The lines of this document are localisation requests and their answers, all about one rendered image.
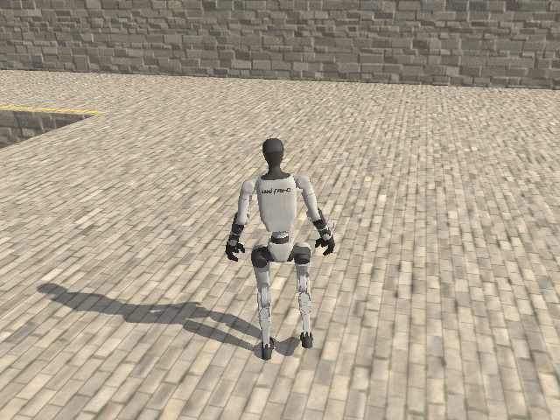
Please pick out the robot right forearm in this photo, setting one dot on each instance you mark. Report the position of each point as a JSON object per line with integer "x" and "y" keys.
{"x": 322, "y": 228}

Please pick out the robot left forearm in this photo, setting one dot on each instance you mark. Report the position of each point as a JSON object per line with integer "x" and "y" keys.
{"x": 235, "y": 233}

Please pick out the left robot hand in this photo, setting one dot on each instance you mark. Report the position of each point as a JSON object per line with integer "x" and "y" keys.
{"x": 230, "y": 249}

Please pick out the right robot hand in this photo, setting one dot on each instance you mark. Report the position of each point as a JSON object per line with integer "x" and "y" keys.
{"x": 324, "y": 243}

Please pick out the right robot thigh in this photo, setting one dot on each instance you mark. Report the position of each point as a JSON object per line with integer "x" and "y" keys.
{"x": 302, "y": 255}

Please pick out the left robot upper arm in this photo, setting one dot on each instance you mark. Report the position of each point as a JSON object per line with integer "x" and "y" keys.
{"x": 248, "y": 187}

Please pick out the left robot shin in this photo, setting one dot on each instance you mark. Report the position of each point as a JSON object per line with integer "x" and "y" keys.
{"x": 264, "y": 315}

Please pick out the right robot upper arm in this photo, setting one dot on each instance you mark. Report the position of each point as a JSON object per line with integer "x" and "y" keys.
{"x": 303, "y": 182}

